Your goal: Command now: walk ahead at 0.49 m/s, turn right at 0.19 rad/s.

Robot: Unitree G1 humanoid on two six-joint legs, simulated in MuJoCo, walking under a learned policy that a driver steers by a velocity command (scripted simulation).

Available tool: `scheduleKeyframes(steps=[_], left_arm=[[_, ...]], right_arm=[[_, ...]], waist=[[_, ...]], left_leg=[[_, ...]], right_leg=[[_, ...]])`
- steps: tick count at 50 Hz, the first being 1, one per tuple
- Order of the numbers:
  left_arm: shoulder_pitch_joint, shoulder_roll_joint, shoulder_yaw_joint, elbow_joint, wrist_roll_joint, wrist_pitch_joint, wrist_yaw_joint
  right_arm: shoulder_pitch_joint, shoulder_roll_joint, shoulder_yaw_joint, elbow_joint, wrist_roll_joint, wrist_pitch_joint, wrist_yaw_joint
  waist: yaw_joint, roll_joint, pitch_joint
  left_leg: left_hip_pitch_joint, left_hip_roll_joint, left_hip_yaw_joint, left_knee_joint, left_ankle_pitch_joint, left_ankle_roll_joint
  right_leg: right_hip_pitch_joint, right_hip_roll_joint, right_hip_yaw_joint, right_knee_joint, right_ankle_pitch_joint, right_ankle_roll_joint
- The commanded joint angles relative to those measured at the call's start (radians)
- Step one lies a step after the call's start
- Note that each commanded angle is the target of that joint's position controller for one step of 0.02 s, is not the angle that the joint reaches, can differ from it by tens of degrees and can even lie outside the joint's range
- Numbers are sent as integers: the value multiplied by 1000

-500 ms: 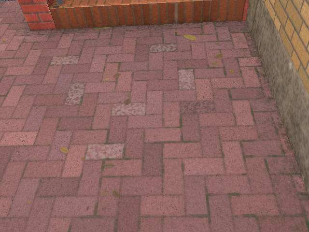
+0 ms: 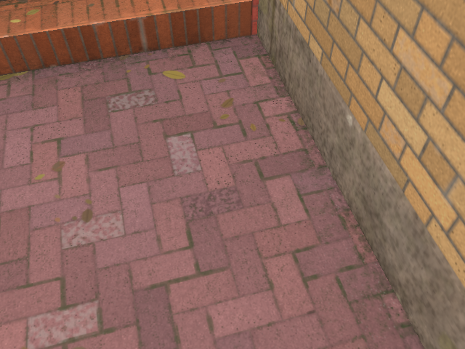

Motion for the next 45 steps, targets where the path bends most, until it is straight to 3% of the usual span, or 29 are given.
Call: scheduleKeyframes(steps=[1,5,7,10,12,13,14,15,16,17,18,19,20,21,24,26,27,28,30,35,37,38,39,40,41,42,43,44,45], left_arm=[[74,34,10,-48,8,2,0],[-89,28,-11,-117,35,-5,-4],[-171,41,-20,-142,18,-11,-8],[-255,75,-22,-180,-1,-19,-14],[-268,102,-19,-201,8,-20,-13],[-234,123,-9,-195,14,-26,-16],[-150,150,8,-175,19,-30,-12],[-1,199,32,-144,25,-34,-2],[173,307,58,-132,65,-31,5],[211,320,62,-112,87,-28,-10],[166,213,37,-117,68,-28,-20],[95,169,24,-129,52,-28,-23],[10,143,13,-140,50,-30,-26],[-38,143,13,-127,50,-35,-25],[-111,162,16,-115,59,-45,-16],[-120,180,21,-101,54,-43,-2],[-121,182,20,-92,43,-38,7],[-104,201,22,-87,46,-32,18],[-99,225,29,-82,43,-25,26],[-106,255,47,-75,10,8,28],[-147,236,46,-98,-9,25,29],[-100,195,34,-89,-5,31,30],[-48,142,12,-120,33,28,25],[65,88,-4,-134,51,24,11],[-7,191,17,-135,26,30,4],[-88,202,24,-161,4,37,7],[-114,186,23,-154,18,51,17],[-124,195,28,-152,27,63,31],[-114,181,26,-150,36,69,34]], right_arm=[[-30,-79,-5,-32,7,-19,4],[-7,-152,-17,-23,14,-12,-5],[46,-187,-23,-12,23,-4,-5],[110,-201,-22,7,36,8,0],[133,-203,-18,20,39,15,6],[122,-229,-21,7,36,25,6],[111,-224,-17,1,33,31,5],[98,-182,0,-11,23,31,5],[90,-94,33,-58,4,23,4],[180,-37,49,-66,36,6,2],[149,-146,27,-55,64,5,0],[100,-164,22,-75,64,9,-2],[72,-157,21,-79,47,19,-10],[81,-132,18,-76,31,30,-16],[118,-101,13,-93,23,66,-18],[73,-87,12,-135,15,82,-17],[61,-72,16,-151,8,85,-12],[30,-57,19,-175,-4,86,-5],[-14,-44,17,-205,-5,94,6],[-36,-95,-22,-277,-6,108,28],[68,-131,-47,-252,7,109,26],[157,-191,-75,-224,5,103,13],[178,-290,-99,-235,5,104,-12],[94,-343,-88,-305,-13,103,-11],[89,-272,-76,-318,2,100,9],[44,-229,-62,-318,11,94,12],[8,-198,-55,-308,33,102,7],[-30,-170,-45,-317,41,112,-7],[-45,-171,-43,-320,34,121,-17]], waist=[[56,86,-31],[11,93,2],[-29,95,11],[-64,92,36],[-50,91,44],[-21,72,15],[31,72,-34],[107,55,-124],[165,-74,-290],[121,-285,-345],[127,-151,-241],[109,-116,-147],[79,-51,-92],[40,-36,-60],[-19,-63,-65],[-17,-81,-52],[-17,-99,-55],[-7,-86,-45],[5,-105,-51],[-3,-103,-56],[-43,-86,-104],[-67,-1,-145],[-55,209,-193],[60,318,-344],[-23,178,-409],[-9,143,-293],[15,67,-204],[31,79,-169],[48,117,-161]], left_leg=[[48,281,-281,-259,94,205],[26,236,-155,-286,154,197],[68,225,-135,-275,104,188],[156,267,-169,-253,56,181],[191,291,-199,-215,44,161],[210,284,-200,-155,128,151],[204,252,-186,-50,252,131],[120,189,-142,155,286,94],[-118,75,-70,523,41,26],[-377,-30,-114,767,-480,-5],[-480,33,-179,871,-455,-4],[-510,80,-147,871,-366,1],[-467,112,-130,829,-285,-13],[-401,131,-143,773,-242,-34],[-322,122,-106,731,-183,-78],[-334,121,-82,632,-86,-95],[-320,129,-67,563,-25,-94],[-297,129,-47,492,38,-93],[-239,118,-16,384,126,-87],[-215,104,9,287,-4,-36],[-75,38,67,154,32,6],[66,0,69,56,194,34],[280,221,-235,80,703,120],[443,463,-650,79,868,362],[387,438,-635,-15,572,359],[292,387,-535,-41,353,299],[186,335,-475,-73,185,239],[95,302,-435,-100,85,202],[29,260,-401,-117,61,187]], right_leg=[[-80,-109,11,-104,45,3],[-40,-115,-51,-456,215,29],[-11,-86,-80,-573,281,44],[-17,-68,-85,-678,304,42],[30,-53,-86,-738,263,30],[92,-36,-99,-771,274,19],[212,-8,-116,-807,246,3],[416,-52,-73,-810,230,-30],[706,-289,211,-817,141,-130],[813,-443,594,-967,45,-253],[743,-407,519,-987,-46,-222],[651,-374,360,-995,-2,-184],[543,-327,249,-1016,160,-162],[453,-308,169,-1026,399,-150],[352,-284,-21,-1027,801,-147],[322,-271,-111,-1041,824,-141],[323,-262,-148,-1042,783,-135],[311,-252,-186,-1049,743,-131],[313,-249,-234,-1023,734,-120],[393,-308,-240,-888,715,-82],[396,-256,-278,-692,777,-35],[353,-183,-306,-486,708,12],[87,-112,-296,-170,146,83],[-150,57,-131,124,-394,127],[-170,26,11,159,-312,110],[-208,-5,5,114,-227,81],[-213,-35,8,38,-151,75],[-165,-48,16,-30,-92,73],[-102,-38,10,-69,-48,76]])
Velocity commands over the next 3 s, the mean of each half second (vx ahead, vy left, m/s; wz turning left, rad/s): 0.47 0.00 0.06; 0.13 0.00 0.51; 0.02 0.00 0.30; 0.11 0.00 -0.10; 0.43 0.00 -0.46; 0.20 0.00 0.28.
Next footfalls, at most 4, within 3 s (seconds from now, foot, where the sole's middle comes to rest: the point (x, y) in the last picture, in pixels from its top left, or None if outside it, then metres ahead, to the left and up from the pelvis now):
0.30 right None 0.32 -0.15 -0.77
0.76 left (197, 348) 0.47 0.12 -0.77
1.24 right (269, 332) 0.52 -0.08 -0.77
1.52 left None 0.37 0.14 -0.77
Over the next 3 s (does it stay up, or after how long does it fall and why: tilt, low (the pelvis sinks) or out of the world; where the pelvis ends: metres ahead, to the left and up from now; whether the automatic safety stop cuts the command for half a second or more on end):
stays up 0.89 0.13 0.00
